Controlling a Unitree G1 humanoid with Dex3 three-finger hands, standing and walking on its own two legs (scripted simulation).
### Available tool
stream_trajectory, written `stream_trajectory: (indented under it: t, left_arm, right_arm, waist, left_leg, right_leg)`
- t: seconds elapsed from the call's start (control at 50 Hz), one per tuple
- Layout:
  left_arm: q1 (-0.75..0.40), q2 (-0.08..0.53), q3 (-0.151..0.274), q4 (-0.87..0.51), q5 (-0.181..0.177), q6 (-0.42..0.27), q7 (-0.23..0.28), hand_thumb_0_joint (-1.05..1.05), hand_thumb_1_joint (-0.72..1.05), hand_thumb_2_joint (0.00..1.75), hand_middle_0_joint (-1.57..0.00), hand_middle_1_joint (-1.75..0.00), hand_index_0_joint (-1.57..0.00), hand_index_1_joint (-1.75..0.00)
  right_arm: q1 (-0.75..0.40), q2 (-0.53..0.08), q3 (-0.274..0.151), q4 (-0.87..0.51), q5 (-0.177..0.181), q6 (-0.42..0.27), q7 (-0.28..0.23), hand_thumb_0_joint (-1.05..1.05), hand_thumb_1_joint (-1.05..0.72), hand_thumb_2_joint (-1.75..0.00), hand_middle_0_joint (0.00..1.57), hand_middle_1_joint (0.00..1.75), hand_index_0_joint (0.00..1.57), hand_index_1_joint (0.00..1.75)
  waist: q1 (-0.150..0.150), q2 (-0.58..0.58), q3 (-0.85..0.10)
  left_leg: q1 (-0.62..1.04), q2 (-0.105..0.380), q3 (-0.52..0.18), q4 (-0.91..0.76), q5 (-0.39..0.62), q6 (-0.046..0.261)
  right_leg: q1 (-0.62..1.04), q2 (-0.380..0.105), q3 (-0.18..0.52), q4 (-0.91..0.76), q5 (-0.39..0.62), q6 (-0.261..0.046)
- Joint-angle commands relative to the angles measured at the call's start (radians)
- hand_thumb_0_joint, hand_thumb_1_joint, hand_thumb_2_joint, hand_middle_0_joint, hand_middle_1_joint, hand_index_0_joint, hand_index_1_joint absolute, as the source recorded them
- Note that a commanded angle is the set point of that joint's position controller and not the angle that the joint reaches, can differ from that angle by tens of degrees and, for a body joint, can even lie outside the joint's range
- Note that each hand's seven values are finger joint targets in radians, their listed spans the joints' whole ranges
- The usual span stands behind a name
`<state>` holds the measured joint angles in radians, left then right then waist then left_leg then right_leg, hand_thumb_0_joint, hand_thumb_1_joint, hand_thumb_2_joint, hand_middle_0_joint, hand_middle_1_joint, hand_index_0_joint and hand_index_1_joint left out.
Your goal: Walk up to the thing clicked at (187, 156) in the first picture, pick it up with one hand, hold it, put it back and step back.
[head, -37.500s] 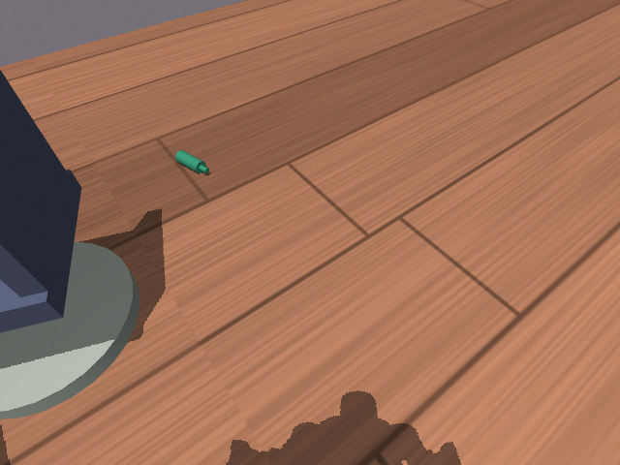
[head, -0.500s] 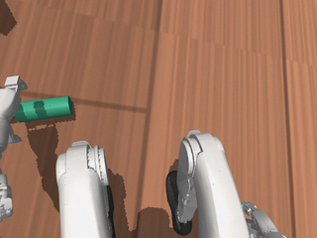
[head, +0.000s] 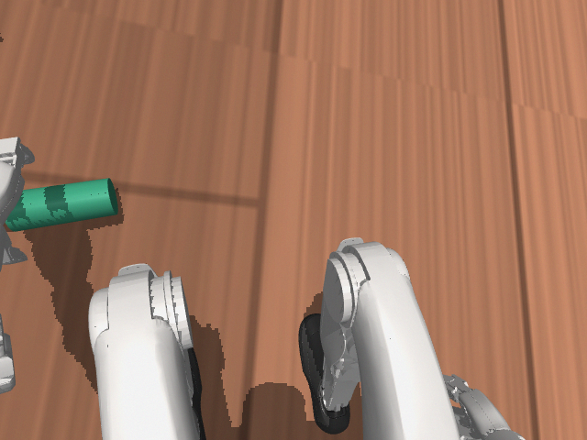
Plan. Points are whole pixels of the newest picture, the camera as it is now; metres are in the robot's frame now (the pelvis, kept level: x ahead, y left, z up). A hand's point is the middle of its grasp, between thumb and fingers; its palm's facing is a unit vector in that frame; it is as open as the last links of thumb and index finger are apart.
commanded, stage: rise first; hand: left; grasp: from above
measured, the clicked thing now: (48, 206) +0.44 +0.34 -0.29
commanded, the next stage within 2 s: approach in 1.14 s
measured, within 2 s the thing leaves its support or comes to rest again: neither
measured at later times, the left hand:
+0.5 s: hand out of the picture +0.40 +0.36 -0.17, palm faces -0.44 -0.11 -0.89, open 14.2 cm
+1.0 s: hand out of the picture +0.40 +0.36 -0.16, palm faces -0.44 -0.11 -0.89, open 14.2 cm
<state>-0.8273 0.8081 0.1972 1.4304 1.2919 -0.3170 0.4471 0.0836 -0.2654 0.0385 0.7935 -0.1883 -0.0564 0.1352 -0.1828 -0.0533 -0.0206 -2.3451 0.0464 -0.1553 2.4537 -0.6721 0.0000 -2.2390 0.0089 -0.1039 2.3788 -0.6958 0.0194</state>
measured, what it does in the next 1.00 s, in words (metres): stands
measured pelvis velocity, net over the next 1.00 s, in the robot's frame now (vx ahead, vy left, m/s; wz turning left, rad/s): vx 0.00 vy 0.00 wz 0.00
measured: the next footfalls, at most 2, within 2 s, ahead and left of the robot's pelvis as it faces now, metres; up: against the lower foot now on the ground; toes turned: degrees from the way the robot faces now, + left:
none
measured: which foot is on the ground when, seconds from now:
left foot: down 0.00-1.00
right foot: down 0.00-1.00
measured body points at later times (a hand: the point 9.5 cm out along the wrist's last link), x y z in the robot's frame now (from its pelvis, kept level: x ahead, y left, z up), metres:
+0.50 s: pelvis +0.00 +0.00 +0.00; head +0.23 +0.09 +0.38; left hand +0.42 +0.36 -0.12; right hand +0.09 -0.27 -0.10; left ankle +0.08 +0.13 -0.28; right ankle +0.10 -0.12 -0.28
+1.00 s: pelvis +0.00 +0.00 +0.00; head +0.22 +0.08 +0.38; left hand +0.42 +0.36 -0.11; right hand +0.08 -0.27 -0.10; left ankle +0.08 +0.13 -0.28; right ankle +0.10 -0.12 -0.28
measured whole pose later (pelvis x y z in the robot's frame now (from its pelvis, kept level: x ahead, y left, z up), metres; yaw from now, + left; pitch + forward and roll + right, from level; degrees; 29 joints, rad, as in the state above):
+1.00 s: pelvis +0.00 +0.00 +0.00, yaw +0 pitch +31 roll -9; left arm -0.84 0.83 0.19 1.42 1.28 -0.33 0.40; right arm 0.10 -0.27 0.05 0.78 -0.17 -0.06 0.14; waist -0.19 -0.04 -0.02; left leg -2.34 0.04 -0.16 2.44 -0.65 0.00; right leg -2.23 0.01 -0.11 2.36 -0.68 0.02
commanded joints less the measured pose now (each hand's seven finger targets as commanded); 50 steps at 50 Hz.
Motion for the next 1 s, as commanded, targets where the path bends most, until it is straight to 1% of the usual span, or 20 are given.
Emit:
stream_trajectory:
  t: [0.0,0.02,0.06,0.12,0.16,0.2,0.26,0.34,0.4,0.44,0.5,0.52,0.7,0.72,0.8,0.82,0.86,0.9,0.94,0.98]
  left_arm:
    - [-0.242,0.308,0.047,-0.123,-0.018,0.007,0.041,0.0,-0.58,1.03,-0.07,-1.01,-0.06,-1.02]
    - [-0.25,0.319,0.051,-0.132,-0.017,0.007,0.041,0.0,-0.58,1.04,-0.07,-1.0,-0.06,-1.02]
    - [-0.241,0.282,0.024,-0.109,-0.017,0.008,0.032,0.0,-0.58,1.04,-0.08,-1.01,-0.06,-1.02]
    - [-0.239,0.313,0.047,-0.143,-0.026,0.006,0.034,0.0,-0.58,1.03,-0.07,-1.0,-0.06,-1.02]
    - [-0.226,0.301,0.039,-0.154,-0.02,0.009,0.03,0.0,-0.57,1.03,-0.07,-1.01,-0.06,-1.02]
    - [-0.238,0.285,0.027,-0.164,-0.027,0.01,0.026,0.0,-0.58,1.04,-0.08,-1.0,-0.06,-1.01]
    - [-0.228,0.316,0.051,-0.181,-0.032,0.014,0.023,0.0,-0.58,1.04,-0.08,-1.0,-0.06,-1.02]
    - [-0.232,0.288,0.032,-0.189,-0.038,0.018,0.01,0.0,-0.59,1.04,-0.07,-1.02,-0.06,-1.03]
    - [-0.215,0.309,0.051,-0.189,-0.051,0.019,0.003,0.0,-0.59,1.04,-0.07,-1.01,-0.06,-1.03]
    - [-0.228,0.286,0.026,-0.182,-0.036,0.018,-0.007,0.0,-0.59,1.04,-0.07,-1.02,-0.06,-1.03]
    - [-0.237,0.299,0.03,-0.186,-0.042,0.016,-0.013,0.0,-0.59,1.04,-0.07,-1.02,-0.06,-1.03]
    - [-0.231,0.272,0.023,-0.185,-0.042,0.016,-0.014,0.0,-0.59,1.04,-0.07,-1.02,-0.06,-1.03]
    - [-0.25,0.28,0.017,-0.151,-0.031,0.004,-0.016,0.0,-0.59,1.05,-0.08,-0.99,-0.06,-1.02]
    - [-0.251,0.292,0.018,-0.147,-0.03,0.0,-0.018,0.0,-0.58,1.04,-0.08,-1.0,-0.06,-1.02]
    - [-0.294,0.29,0.01,-0.174,-0.024,-0.006,-0.013,0.0,-0.58,1.04,-0.08,-1.0,-0.07,-1.02]
    - [-0.281,0.287,0.002,-0.159,-0.023,-0.006,-0.013,0.0,-0.59,1.04,-0.08,-1.0,-0.06,-1.02]
    - [-0.268,0.321,0.035,-0.167,-0.031,-0.004,-0.005,0.0,-0.57,1.04,-0.08,-1.0,-0.07,-1.02]
    - [-0.279,0.32,0.024,-0.155,-0.023,-0.006,-0.006,0.0,-0.58,1.04,-0.08,-1.0,-0.07,-1.02]
    - [-0.259,0.323,0.033,-0.142,-0.027,-0.005,-0.006,0.0,-0.57,1.03,-0.09,-0.99,-0.07,-1.01]
    - [-0.264,0.313,0.023,-0.15,-0.023,-0.003,-0.008,0.0,-0.57,1.03,-0.08,-1.01,-0.07,-1.02]
  right_arm:
    - [0.185,-0.258,-0.069,-0.014,0.0,-0.004,-0.006,0.0,-0.91,-0.9,0.2,0.3,0.2,0.3]
    - [0.182,-0.261,-0.069,-0.018,0.001,-0.003,-0.005,0.0,-0.9,-0.9,0.2,0.3,0.2,0.3]
    - [0.185,-0.254,-0.064,-0.018,-0.002,-0.005,-0.004,0.0,-0.91,-0.9,0.2,0.3,0.2,0.3]
    - [0.18,-0.263,-0.069,-0.024,0.003,-0.007,-0.005,0.0,-0.9,-0.9,0.2,0.3,0.2,0.3]
    - [0.176,-0.263,-0.069,-0.027,0.005,-0.006,-0.003,0.0,-0.9,-0.9,0.2,0.3,0.2,0.3]
    - [0.181,-0.261,-0.076,-0.023,0.012,-0.005,-0.001,0.0,-0.9,-0.9,0.2,0.3,0.2,0.3]
    - [0.193,-0.261,-0.076,-0.024,0.014,-0.006,-0.001,0.0,-0.91,-0.9,0.2,0.3,0.2,0.3]
    - [0.208,-0.253,-0.076,-0.022,0.012,-0.004,0.002,0.0,-0.91,-0.9,0.2,0.3,0.2,0.3]
    - [0.197,-0.254,-0.081,-0.024,0.017,-0.003,-0.001,0.0,-0.91,-0.9,0.2,0.3,0.2,0.3]
    - [0.205,-0.252,-0.075,-0.023,0.014,0.001,0.001,0.0,-0.91,-0.9,0.2,0.3,0.2,0.3]
    - [0.204,-0.254,-0.079,-0.027,0.023,0.002,0.0,0.0,-0.91,-0.9,0.2,0.3,0.2,0.3]
    - [0.198,-0.254,-0.079,-0.029,0.021,0.003,-0.001,0.0,-0.91,-0.9,0.2,0.3,0.2,0.3]
    - [0.185,-0.255,-0.068,-0.03,0.028,0.005,-0.003,0.0,-0.9,-0.9,0.2,0.3,0.2,0.3]
    - [0.184,-0.256,-0.069,-0.029,0.029,0.003,-0.002,0.0,-0.9,-0.9,0.2,0.3,0.2,0.3]
    - [0.199,-0.261,-0.068,-0.026,0.023,0.001,-0.002,0.0,-0.9,-0.9,0.2,0.3,0.2,0.3]
    - [0.199,-0.256,-0.064,-0.025,0.024,0.0,-0.001,0.0,-0.91,-0.9,0.2,0.3,0.2,0.3]
    - [0.201,-0.263,-0.069,-0.026,0.026,-0.002,-0.002,0.0,-0.9,-0.9,0.2,0.3,0.2,0.3]
    - [0.197,-0.258,-0.064,-0.026,0.018,-0.003,0.0,0.0,-0.91,-0.9,0.2,0.3,0.2,0.3]
    - [0.189,-0.256,-0.064,-0.033,0.022,-0.002,-0.003,0.0,-0.9,-0.9,0.2,0.3,0.2,0.3]
    - [0.195,-0.253,-0.058,-0.03,0.015,-0.003,0.0,0.0,-0.9,-0.9,0.2,0.3,0.2,0.3]
  waist:
    - [0.014,0.322,-0.657]
    - [0.012,0.32,-0.656]
    - [0.001,0.314,-0.628]
    - [0.019,0.35,-0.65]
    - [0.018,0.375,-0.653]
    - [0.007,0.356,-0.651]
    - [0.018,0.348,-0.663]
    - [0.004,0.307,-0.67]
    - [0.027,0.317,-0.681]
    - [0.011,0.317,-0.673]
    - [0.016,0.307,-0.661]
    - [0.017,0.311,-0.661]
    - [0.004,0.311,-0.618]
    - [0.011,0.324,-0.622]
    - [-0.01,0.333,-0.649]
    - [-0.008,0.342,-0.64]
    - [0.005,0.317,-0.662]
    - [-0.004,0.328,-0.641]
    - [0.013,0.315,-0.645]
    - [0.004,0.309,-0.642]
  left_leg:
    - [0.54,-0.027,0.091,-0.249,0.147,0.028]
    - [0.534,-0.027,0.091,-0.247,0.14,0.029]
    - [0.513,-0.03,0.096,-0.246,0.125,0.03]
    - [0.557,-0.028,0.085,-0.263,0.123,0.024]
    - [0.57,-0.027,0.081,-0.273,0.131,0.021]
    - [0.569,-0.026,0.078,-0.271,0.135,0.021]
    - [0.565,-0.027,0.091,-0.257,0.168,0.024]
    - [0.539,-0.026,0.102,-0.238,0.189,0.03]
    - [0.546,-0.025,0.101,-0.247,0.174,0.028]
    - [0.543,-0.028,0.096,-0.253,0.172,0.028]
    - [0.543,-0.027,0.094,-0.258,0.153,0.028]
    - [0.545,-0.029,0.092,-0.266,0.15,0.027]
    - [0.532,-0.032,0.085,-0.279,0.118,0.027]
    - [0.54,-0.032,0.085,-0.281,0.12,0.026]
    - [0.572,-0.032,0.085,-0.271,0.148,0.025]
    - [0.555,-0.033,0.095,-0.264,0.155,0.026]
    - [0.556,-0.032,0.093,-0.259,0.155,0.027]
    - [0.532,-0.032,0.097,-0.258,0.14,0.028]
    - [0.517,-0.034,0.098,-0.264,0.109,0.027]
    - [0.506,-0.036,0.101,-0.262,0.109,0.029]
  right_leg:
    - [0.252,0.037,-0.065,-0.238,0.189,-0.046]
    - [0.253,0.036,-0.065,-0.237,0.186,-0.047]
    - [0.252,0.038,-0.062,-0.248,0.175,-0.047]
    - [0.231,0.035,-0.07,-0.232,0.164,-0.048]
    - [0.228,0.034,-0.073,-0.225,0.176,-0.047]
    - [0.217,0.035,-0.071,-0.224,0.183,-0.049]
    - [0.249,0.033,-0.061,-0.232,0.214,-0.048]
    - [0.302,0.035,-0.049,-0.262,0.248,-0.043]
    - [0.293,0.034,-0.05,-0.26,0.225,-0.045]
    - [0.29,0.038,-0.056,-0.257,0.224,-0.047]
    - [0.278,0.037,-0.053,-0.264,0.206,-0.051]
    - [0.273,0.035,-0.06,-0.26,0.198,-0.049]
    - [0.236,0.033,-0.067,-0.255,0.164,-0.047]
    - [0.232,0.033,-0.065,-0.251,0.165,-0.049]
    - [0.24,0.032,-0.066,-0.251,0.192,-0.045]
    - [0.259,0.033,-0.058,-0.261,0.204,-0.042]
    - [0.261,0.031,-0.058,-0.258,0.202,-0.045]
    - [0.262,0.033,-0.057,-0.258,0.19,-0.045]
    - [0.256,0.034,-0.057,-0.267,0.158,-0.05]
    - [0.273,0.035,-0.054,-0.275,0.159,-0.048]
